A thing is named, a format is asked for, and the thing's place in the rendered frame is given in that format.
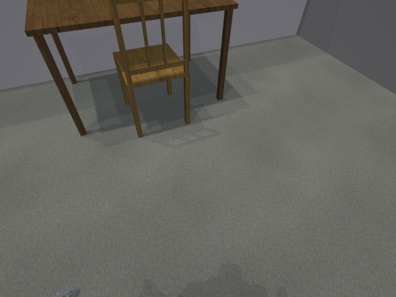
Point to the table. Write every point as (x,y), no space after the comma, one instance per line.
(55,16)

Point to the chair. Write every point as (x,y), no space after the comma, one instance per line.
(151,64)

